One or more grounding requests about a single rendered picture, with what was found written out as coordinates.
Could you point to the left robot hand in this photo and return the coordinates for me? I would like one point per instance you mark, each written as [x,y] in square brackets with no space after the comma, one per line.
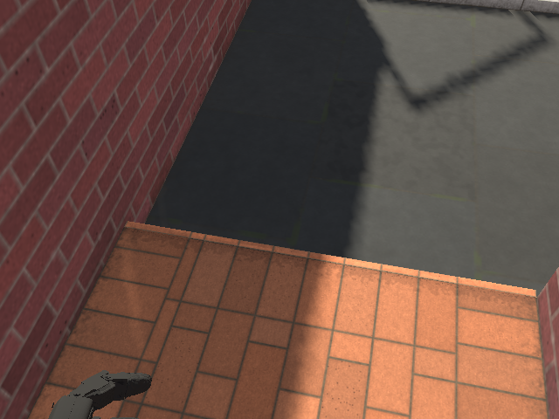
[98,391]

